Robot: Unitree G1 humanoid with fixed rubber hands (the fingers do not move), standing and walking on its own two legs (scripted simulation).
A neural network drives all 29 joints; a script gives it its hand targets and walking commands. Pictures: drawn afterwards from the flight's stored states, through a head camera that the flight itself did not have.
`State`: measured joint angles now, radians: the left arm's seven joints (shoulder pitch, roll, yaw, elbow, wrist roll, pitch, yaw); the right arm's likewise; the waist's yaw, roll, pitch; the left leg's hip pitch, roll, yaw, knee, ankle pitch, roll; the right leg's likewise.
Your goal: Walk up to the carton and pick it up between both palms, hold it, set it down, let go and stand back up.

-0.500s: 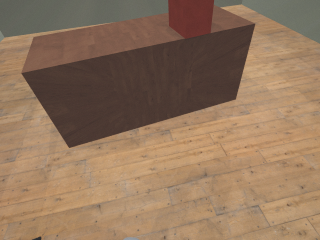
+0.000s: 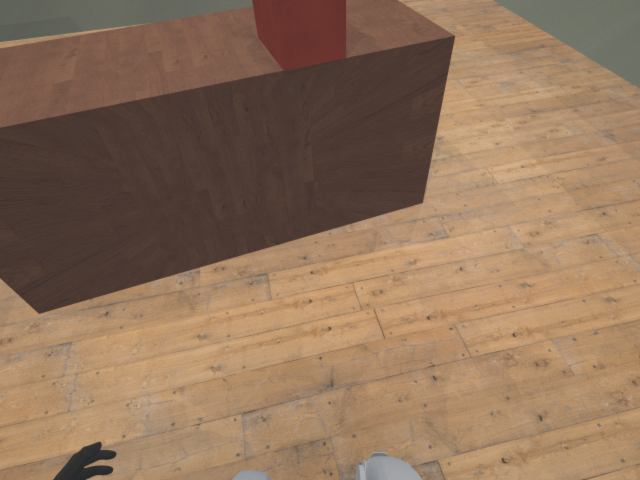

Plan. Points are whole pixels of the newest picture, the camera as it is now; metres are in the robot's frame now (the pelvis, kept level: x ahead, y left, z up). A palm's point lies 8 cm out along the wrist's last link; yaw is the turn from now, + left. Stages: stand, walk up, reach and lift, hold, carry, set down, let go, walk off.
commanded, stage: walk up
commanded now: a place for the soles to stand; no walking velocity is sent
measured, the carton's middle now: (295, 3) +1.33 +0.06 +0.11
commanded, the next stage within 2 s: none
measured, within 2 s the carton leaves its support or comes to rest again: neither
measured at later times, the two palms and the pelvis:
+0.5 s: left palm (279, 357) +0.31 +0.07 -0.03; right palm out of the picture +0.21 -0.60 -0.08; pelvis +0.17 -0.25 +0.01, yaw +2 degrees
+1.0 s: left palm (406, 237) +0.52 -0.14 -0.02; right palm out of the picture +0.38 -0.80 -0.06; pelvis +0.37 -0.45 +0.03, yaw +2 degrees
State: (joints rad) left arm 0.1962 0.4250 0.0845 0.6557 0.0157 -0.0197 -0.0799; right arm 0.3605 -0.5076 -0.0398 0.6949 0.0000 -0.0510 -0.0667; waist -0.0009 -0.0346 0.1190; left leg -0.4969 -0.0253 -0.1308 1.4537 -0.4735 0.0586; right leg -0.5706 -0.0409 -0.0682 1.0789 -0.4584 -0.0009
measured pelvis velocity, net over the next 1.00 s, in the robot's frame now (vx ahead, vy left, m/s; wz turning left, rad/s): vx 0.37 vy -0.45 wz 0.04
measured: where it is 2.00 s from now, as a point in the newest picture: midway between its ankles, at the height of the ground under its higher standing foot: (565, 341)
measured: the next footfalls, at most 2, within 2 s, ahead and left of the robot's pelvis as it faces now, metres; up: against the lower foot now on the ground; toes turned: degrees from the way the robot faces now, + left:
left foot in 0.22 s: +0.12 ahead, +0.08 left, +0.00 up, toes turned -2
right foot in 0.40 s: +0.21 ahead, -0.31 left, +0.00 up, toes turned +1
